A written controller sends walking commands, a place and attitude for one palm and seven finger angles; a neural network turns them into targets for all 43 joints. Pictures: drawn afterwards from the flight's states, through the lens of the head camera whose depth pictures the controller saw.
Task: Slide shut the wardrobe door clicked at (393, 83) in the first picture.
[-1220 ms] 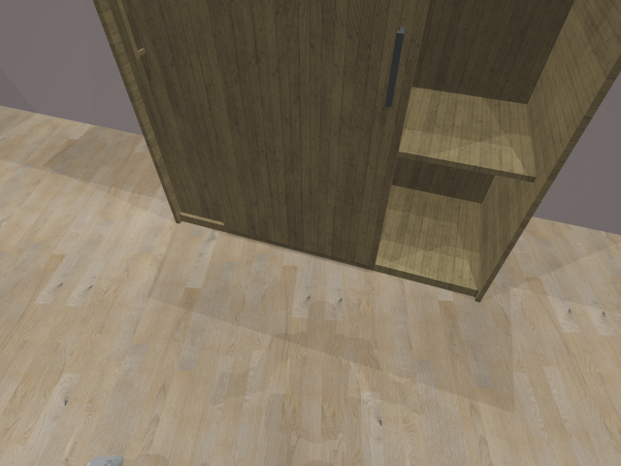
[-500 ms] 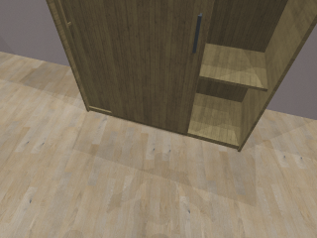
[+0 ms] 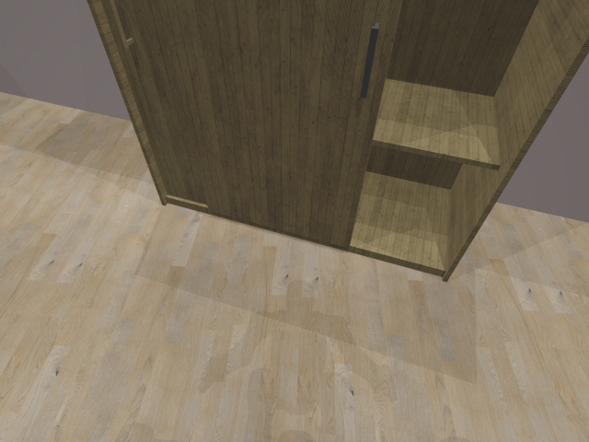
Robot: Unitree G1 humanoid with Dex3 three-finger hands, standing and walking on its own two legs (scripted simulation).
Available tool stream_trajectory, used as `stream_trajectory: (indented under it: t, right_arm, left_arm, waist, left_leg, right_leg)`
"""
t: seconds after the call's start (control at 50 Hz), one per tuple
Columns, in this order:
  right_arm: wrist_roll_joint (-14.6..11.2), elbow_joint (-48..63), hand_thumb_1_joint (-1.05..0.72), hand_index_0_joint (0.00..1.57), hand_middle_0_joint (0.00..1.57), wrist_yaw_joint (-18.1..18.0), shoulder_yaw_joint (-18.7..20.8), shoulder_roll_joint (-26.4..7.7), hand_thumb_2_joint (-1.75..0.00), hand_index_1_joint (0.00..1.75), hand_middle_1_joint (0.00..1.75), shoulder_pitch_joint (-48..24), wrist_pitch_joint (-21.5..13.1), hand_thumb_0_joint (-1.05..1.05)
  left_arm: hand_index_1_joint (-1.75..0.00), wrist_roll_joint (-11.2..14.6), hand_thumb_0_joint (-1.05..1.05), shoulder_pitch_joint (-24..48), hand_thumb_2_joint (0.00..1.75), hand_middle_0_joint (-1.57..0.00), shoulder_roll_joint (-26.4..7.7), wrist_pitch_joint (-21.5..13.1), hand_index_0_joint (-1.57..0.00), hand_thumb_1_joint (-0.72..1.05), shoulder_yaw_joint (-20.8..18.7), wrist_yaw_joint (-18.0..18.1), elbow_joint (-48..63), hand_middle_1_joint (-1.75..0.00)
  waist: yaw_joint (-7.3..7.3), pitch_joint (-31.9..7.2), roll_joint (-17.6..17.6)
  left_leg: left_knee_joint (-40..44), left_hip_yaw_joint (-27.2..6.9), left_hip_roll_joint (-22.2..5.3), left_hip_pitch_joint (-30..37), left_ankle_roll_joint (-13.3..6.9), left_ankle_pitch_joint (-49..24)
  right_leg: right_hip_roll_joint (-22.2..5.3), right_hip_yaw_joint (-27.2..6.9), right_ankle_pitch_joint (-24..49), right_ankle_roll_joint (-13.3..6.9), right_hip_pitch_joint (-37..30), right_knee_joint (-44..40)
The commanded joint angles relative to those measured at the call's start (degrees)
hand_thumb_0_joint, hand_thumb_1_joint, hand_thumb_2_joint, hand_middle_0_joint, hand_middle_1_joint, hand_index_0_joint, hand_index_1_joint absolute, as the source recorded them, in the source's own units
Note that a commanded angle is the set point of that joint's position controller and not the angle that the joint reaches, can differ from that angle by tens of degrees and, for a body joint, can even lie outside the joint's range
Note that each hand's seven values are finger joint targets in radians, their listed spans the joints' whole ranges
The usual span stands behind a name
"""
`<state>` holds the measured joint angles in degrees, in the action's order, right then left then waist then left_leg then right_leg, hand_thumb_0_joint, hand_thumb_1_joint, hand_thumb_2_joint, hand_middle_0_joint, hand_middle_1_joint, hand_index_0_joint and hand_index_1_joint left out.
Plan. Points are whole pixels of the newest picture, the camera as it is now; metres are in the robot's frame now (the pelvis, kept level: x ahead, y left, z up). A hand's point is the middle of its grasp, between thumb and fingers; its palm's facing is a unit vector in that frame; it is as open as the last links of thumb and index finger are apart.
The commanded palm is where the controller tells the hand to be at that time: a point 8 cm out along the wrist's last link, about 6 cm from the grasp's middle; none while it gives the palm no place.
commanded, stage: look at it before walking up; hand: left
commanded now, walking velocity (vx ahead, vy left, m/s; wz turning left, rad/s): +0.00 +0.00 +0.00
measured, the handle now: (370, 61) +0.98 -0.14 +0.08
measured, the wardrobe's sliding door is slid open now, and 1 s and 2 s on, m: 0.40 0.40 0.40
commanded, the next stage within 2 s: walk to a spot facing it in 0.22 s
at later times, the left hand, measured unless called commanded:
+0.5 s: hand out of the picture +0.07 +0.23 -0.17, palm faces -0.05 -0.95 -0.30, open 7.4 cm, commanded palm none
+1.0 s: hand out of the picture +0.16 +0.23 -0.20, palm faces -0.20 -0.96 -0.17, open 7.4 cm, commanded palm none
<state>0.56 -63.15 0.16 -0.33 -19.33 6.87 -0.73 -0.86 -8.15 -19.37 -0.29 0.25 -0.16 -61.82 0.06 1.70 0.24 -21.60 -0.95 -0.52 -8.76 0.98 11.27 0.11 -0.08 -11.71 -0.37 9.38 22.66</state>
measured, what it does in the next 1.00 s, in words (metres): walks ahead, turning right: left foot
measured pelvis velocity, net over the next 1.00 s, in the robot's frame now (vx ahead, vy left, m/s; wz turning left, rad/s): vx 0.15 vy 0.03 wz -0.32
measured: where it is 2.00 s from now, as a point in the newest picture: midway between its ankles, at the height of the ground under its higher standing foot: outside the picture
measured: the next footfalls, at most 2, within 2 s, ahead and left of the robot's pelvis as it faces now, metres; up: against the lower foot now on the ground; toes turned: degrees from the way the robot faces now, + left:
left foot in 0.90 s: +0.25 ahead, +0.12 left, +0.00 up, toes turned -8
right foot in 1.32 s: +0.23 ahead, -0.14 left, +0.00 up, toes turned -36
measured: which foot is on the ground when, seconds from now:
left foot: down 0.00-0.62, up 0.64-0.88, down 0.90-1.00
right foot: down 0.00-0.90, up 0.92-1.00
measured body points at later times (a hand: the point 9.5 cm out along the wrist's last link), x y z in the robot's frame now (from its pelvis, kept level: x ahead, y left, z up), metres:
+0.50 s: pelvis +0.02 +0.00 -0.01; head +0.01 -0.01 +0.44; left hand +0.07 +0.28 -0.14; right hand +0.08 -0.28 -0.15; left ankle +0.01 +0.13 -0.74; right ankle +0.01 -0.11 -0.74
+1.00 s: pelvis +0.15 +0.03 -0.02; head +0.18 +0.05 +0.43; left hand +0.17 +0.28 -0.18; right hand +0.21 -0.22 -0.14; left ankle +0.21 +0.13 -0.75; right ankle +0.04 -0.07 -0.67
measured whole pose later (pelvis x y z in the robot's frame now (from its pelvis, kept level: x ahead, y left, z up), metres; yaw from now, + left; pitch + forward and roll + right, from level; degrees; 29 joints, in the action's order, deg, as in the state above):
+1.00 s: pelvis +0.15 +0.03 -0.02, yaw -18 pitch +0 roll -1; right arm 1.0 -52.0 -0.7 0.4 -8.5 7.6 -4.1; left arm -1.7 -22.6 -12.1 1.4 -5.0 -0.7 -60.9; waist 2.8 2.8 3.2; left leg -36.2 8.6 -5.0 -18.9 -0.9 16.8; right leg 1.1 -1.8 -28.6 -0.1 21.7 64.4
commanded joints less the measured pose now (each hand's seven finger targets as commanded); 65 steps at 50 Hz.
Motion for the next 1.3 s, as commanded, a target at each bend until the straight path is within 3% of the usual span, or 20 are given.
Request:
stream_trajectory:
  t: [0.0,0.3,0.36,0.42,0.54,0.58,0.6,0.62,0.66,0.7,0.78,0.84,0.86,0.88,0.9,0.94,1.0,1.22,1.26,1.28]
  right_arm:
    - [-0.1,3.3,-0.90,0.20,0.20,-0.8,2.5,-11.8,-0.90,0.30,0.30,-2.4,-1.3,0.00]
    - [-0.1,3.2,-0.90,0.20,0.20,-0.9,2.4,-12.0,-0.90,0.30,0.30,-2.4,-1.3,0.00]
    - [0.4,1.8,-0.90,0.20,0.20,-0.7,1.1,-5.0,-0.90,0.30,0.30,2.1,-0.1,0.00]
    - [0.8,3.5,-0.90,0.20,0.20,-0.7,2.1,-6.4,-0.90,0.30,0.30,3.6,0.4,0.00]
    - [0.4,7.3,-0.90,0.20,0.20,-1.0,4.1,-6.7,-0.90,0.30,0.30,5.5,-1.0,0.00]
    - [0.1,8.8,-0.90,0.20,0.20,-0.7,3.9,-3.5,-0.90,0.30,0.30,4.0,-1.4,0.00]
    - [0.0,10.3,-0.90,0.20,0.20,-0.6,3.4,-1.1,-0.90,0.30,0.30,1.9,-1.7,0.00]
    - [0.2,12.4,-0.90,0.20,0.20,-0.8,3.1,-0.6,-0.90,0.30,0.30,-3.1,-2.2,0.00]
    - [0.2,13.3,-0.90,0.20,0.20,-0.9,3.2,-0.1,-0.90,0.30,0.30,-5.4,-3.2,0.00]
    - [0.0,13.0,-0.90,0.20,0.20,-0.6,3.2,1.7,-0.90,0.30,0.30,-4.0,-3.1,0.00]
    - [-0.5,13.0,-0.90,0.20,0.20,0.0,3.4,3.7,-0.90,0.30,0.30,-0.7,-2.7,0.00]
    - [-0.5,9.6,-0.90,0.20,0.20,-1.2,4.1,1.3,-0.90,0.30,0.30,11.0,-3.3,0.00]
    - [0.0,7.7,-0.90,0.20,0.20,-2.0,5.6,-4.2,-0.90,0.30,0.30,18.8,-3.5,0.00]
    - [0.6,7.0,-0.90,0.20,0.20,-2.1,6.2,-8.8,-0.90,0.30,0.30,23.6,-3.4,0.00]
    - [0.3,8.6,-0.90,0.20,0.20,-1.7,5.4,-6.4,-0.90,0.30,0.30,19.6,-2.5,0.00]
    - [0.6,10.2,-0.90,0.20,0.20,-1.9,4.0,-1.0,-0.90,0.30,0.30,11.5,-2.8,0.00]
    - [0.6,10.2,-0.90,0.20,0.20,-2.4,3.3,1.7,-0.90,0.30,0.30,8.4,-3.1,0.00]
    - [1.2,11.1,-0.90,0.20,0.20,-1.4,6.0,-2.5,-0.90,0.30,0.30,7.9,-1.0,0.00]
    - [1.0,11.1,-0.90,0.20,0.20,-0.8,5.6,-2.1,-0.90,0.30,0.30,8.7,-0.3,0.00]
    - [0.5,11.9,-0.90,0.20,0.20,-0.3,4.5,1.5,-0.90,0.30,0.30,10.8,0.0,0.00]
  left_arm:
    - [-0.30,0.3,0.00,2.4,0.90,-0.20,-12.1,-1.5,-0.20,0.90,-2.3,0.8,3.6,-0.30]
    - [-0.30,0.3,0.00,2.5,0.90,-0.20,-12.2,-1.4,-0.20,0.90,-2.4,0.8,3.4,-0.30]
    - [-0.30,0.1,0.00,-2.2,0.90,-0.20,-5.2,0.3,-0.20,0.90,-1.2,0.7,2.1,-0.30]
    - [-0.30,-0.4,0.00,-3.4,0.90,-0.20,-5.7,1.3,-0.20,0.90,-2.3,-0.4,4.2,-0.30]
    - [-0.30,-0.6,0.00,-10.6,0.90,-0.20,-2.8,-0.3,-0.20,0.90,-4.0,-1.3,7.4,-0.30]
    - [-0.30,-0.8,0.00,-14.1,0.90,-0.20,-4.4,-0.9,-0.20,0.90,-4.7,-1.0,6.8,-0.30]
    - [-0.30,-0.8,0.00,-17.9,0.90,-0.20,-6.6,-1.4,-0.20,0.90,-5.3,-0.5,5.6,-0.30]
    - [-0.30,-0.4,0.00,-22.6,0.90,-0.20,-7.0,-1.9,-0.20,0.90,-5.8,0.3,4.8,-0.30]
    - [-0.30,-0.7,0.00,-23.8,0.90,-0.20,-5.3,-2.4,-0.20,0.90,-5.8,1.4,4.0,-0.30]
    - [-0.30,-1.1,0.00,-20.8,0.90,-0.20,-3.6,-2.5,-0.20,0.90,-5.6,1.6,4.7,-0.30]
    - [-0.30,-0.9,0.00,-15.6,0.90,-0.20,-3.4,-2.5,-0.20,0.90,-5.9,1.0,5.6,-0.30]
    - [-0.30,-0.2,0.00,-12.6,0.90,-0.20,-1.8,-2.0,-0.20,0.90,-6.2,0.8,6.3,-0.30]
    - [-0.30,0.2,0.00,-13.6,0.90,-0.20,1.1,-1.8,-0.20,0.90,-6.2,0.4,6.9,-0.30]
    - [-0.30,0.5,0.00,-14.7,0.90,-0.20,3.8,-1.9,-0.20,0.90,-5.8,-0.1,8.0,-0.30]
    - [-0.30,-0.1,0.00,-13.5,0.90,-0.20,2.5,-1.8,-0.20,0.90,-6.1,0.0,8.4,-0.30]
    - [-0.30,-0.9,0.00,-10.5,0.90,-0.20,4.2,-0.9,-0.20,0.90,-6.0,-0.8,8.1,-0.30]
    - [-0.30,-0.7,0.00,-12.3,0.90,-0.20,5.6,1.1,-0.20,0.90,-5.8,-1.6,8.0,-0.30]
    - [-0.30,-1.0,0.00,-0.2,0.90,-0.20,4.3,2.0,-0.20,0.90,-5.6,-1.9,15.9,-0.30]
    - [-0.30,-1.2,0.00,-6.5,0.90,-0.20,1.6,0.8,-0.20,0.90,-5.8,-1.1,14.2,-0.30]
    - [-0.30,-1.7,0.00,-11.3,0.90,-0.20,-4.9,-0.3,-0.20,0.90,-6.8,-0.1,13.0,-0.30]
  waist:
    - [-0.02,-3.8,-0.5]
    - [-0.03,-3.9,-0.3]
    - [-0.01,-3.0,-0.5]
    - [-0.04,4.0,-1.2]
    - [1.67,3.5,-3.2]
    - [3.03,3.1,4.5]
    - [4.17,2.9,13.5]
    - [7.09,4.2,14.6]
    - [6.23,2.2,4.9]
    - [4.21,-0.1,5.1]
    - [1.04,0.1,7.7]
    - [-4.38,-3.3,4.3]
    - [-7.04,-9.2,-7.6]
    - [-7.02,-11.4,-20.5]
    - [-5.60,-7.4,-11.4]
    - [-2.12,2.6,-9.9]
    - [0.81,0.6,-9.5]
    - [-1.08,-0.6,-9.2]
    - [2.46,-4.0,-1.5]
    - [4.47,-9.1,13.7]
  left_leg:
    - [3.6,-5.1,-6.2,1.2,-2.4,-7.3]
    - [4.2,-5.2,-6.2,1.8,-2.2,-8.1]
    - [2.3,-2.3,-6.1,2.2,-1.2,3.7]
    - [3.6,-3.2,-7.0,-3.2,-2.4,20.6]
    - [-3.2,-5.3,-11.2,-4.6,-5.6,20.5]
    - [-15.1,1.9,-6.1,-14.1,-2.5,19.8]
    - [-26.9,7.4,-1.1,-23.0,-0.1,18.8]
    - [-35.1,4.7,-1.3,-32.3,0.4,22.9]
    - [-39.1,1.2,-4.0,-36.9,0.7,21.4]
    - [-32.1,1.2,-4.4,-31.2,0.7,19.7]
    - [-21.8,4.2,-1.9,-17.5,1.0,9.9]
    - [-5.8,5.0,-1.5,7.5,0.7,-0.4]
    - [-2.8,-7.2,-12.7,20.1,-2.1,0.7]
    - [3.5,-23.7,-28.6,21.1,-8.1,-3.9]
    - [5.5,-23.0,-30.0,11.4,-11.4,1.9]
    - [7.1,-13.5,-24.6,-0.4,-9.5,-0.2]
    - [4.3,1.3,-19.9,-2.1,-7.8,-18.0]
    - [-3.1,12.2,-21.5,0.6,-6.4,-19.8]
    - [-16.2,14.7,-18.4,-5.4,-2.8,-18.3]
    - [-32.3,17.6,-11.3,-17.7,0.8,0.9]
  right_leg:
    - [-6.9,-6.4,7.1,-1.6,-1.2,-4.2]
    - [-6.9,-6.1,7.7,-1.5,-2.0,-4.6]
    - [-5.5,-7.4,-4.7,-1.1,1.5,-3.7]
    - [-3.0,-9.1,-18.3,-2.1,8.8,-1.7]
    - [-0.1,-9.5,-15.1,-3.6,11.8,8.0]
    - [-5.7,-19.4,-13.7,-7.0,4.4,2.1]
    - [-12.5,-31.4,-8.8,-10.9,-2.8,-4.6]
    - [-17.3,-40.1,3.2,-15.4,-9.1,-7.9]
    - [-17.8,-36.6,20.3,-17.9,-15.9,-2.7]
    - [-14.8,-29.1,19.6,-15.2,-12.5,-1.5]
    - [-10.3,-22.1,15.7,-10.9,-0.6,-3.1]
    - [-3.5,-16.4,13.0,-5.8,11.5,8.0]
    - [2.0,-10.8,0.5,-2.9,19.4,22.2]
    - [5.5,-2.3,-23.4,0.2,26.7,39.7]
    - [1.8,-2.9,-24.0,-0.6,25.9,45.9]
    - [-2.9,-1.5,-16.1,0.4,27.9,50.7]
    - [-4.3,0.9,-10.1,1.9,24.0,47.9]
    - [-3.3,6.1,-5.4,1.1,13.5,18.0]
    - [-2.1,6.0,3.2,-0.4,-1.1,7.6]
    - [-15.3,-10.7,16.7,-4.6,-13.4,2.4]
